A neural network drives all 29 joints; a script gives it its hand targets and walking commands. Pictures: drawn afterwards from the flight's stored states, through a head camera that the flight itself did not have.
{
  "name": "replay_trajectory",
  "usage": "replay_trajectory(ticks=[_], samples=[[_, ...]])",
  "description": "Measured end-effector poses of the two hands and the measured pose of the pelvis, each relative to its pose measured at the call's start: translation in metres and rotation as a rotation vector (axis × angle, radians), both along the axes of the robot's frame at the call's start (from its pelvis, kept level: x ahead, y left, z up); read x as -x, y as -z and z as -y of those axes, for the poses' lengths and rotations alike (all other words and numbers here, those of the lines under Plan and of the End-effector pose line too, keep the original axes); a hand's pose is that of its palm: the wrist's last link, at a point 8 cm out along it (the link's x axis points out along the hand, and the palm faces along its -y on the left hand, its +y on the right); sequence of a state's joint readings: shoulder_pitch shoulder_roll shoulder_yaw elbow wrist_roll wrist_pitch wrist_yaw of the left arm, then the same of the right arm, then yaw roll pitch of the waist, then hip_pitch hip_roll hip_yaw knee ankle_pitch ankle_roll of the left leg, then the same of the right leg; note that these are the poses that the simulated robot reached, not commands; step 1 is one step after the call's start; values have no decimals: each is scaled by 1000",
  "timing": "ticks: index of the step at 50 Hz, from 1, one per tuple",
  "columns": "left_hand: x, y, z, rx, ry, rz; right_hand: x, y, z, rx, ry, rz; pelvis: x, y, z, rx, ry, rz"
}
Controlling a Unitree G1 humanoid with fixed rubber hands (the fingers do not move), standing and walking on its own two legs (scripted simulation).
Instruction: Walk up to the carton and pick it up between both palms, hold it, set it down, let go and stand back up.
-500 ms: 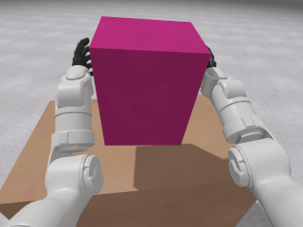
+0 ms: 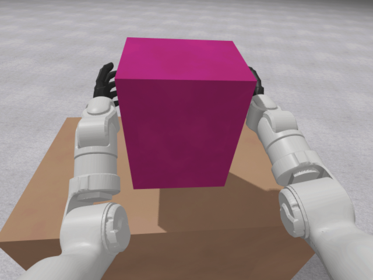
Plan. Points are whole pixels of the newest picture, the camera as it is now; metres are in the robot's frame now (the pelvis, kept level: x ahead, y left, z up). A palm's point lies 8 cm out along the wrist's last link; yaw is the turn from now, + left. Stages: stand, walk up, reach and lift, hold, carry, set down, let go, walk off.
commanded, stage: set down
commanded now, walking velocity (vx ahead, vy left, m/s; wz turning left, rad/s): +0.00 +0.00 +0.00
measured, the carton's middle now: (180, 119) +0.40 +0.02 +0.19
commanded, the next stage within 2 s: none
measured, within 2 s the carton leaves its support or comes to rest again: rests again in 1.44 s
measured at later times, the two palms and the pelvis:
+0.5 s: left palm (107, 119) +0.37 +0.17 +0.21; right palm (249, 111) +0.41 -0.13 +0.20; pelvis +0.00 -0.01 +0.00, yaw -1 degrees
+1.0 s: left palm (107, 134) +0.36 +0.18 +0.18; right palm (243, 122) +0.41 -0.13 +0.17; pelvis +0.00 -0.01 +0.00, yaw -1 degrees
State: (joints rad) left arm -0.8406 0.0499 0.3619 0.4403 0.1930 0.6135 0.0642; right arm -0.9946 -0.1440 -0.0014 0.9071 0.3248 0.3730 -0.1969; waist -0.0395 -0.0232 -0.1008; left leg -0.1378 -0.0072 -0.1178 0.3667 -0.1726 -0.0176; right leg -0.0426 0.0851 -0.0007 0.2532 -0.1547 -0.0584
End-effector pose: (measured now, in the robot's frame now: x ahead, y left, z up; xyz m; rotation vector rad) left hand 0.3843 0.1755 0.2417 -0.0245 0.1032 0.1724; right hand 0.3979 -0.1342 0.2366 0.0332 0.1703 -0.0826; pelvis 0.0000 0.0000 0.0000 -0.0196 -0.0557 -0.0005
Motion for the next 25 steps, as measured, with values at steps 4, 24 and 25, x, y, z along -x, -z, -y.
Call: replay_trajectory(ticks=[4,24,25], samples=[[1,6,1,-6,-11,-5,-1,8,1,-5,-8,-3,0,0,1,0,0,-4],[9,35,1,2,-59,-42,-7,32,0,16,-52,-35,-2,0,8,-7,9,-23],[10,36,1,5,-61,-44,-7,33,-1,16,-54,-37,-2,0,8,-8,9,-24]])
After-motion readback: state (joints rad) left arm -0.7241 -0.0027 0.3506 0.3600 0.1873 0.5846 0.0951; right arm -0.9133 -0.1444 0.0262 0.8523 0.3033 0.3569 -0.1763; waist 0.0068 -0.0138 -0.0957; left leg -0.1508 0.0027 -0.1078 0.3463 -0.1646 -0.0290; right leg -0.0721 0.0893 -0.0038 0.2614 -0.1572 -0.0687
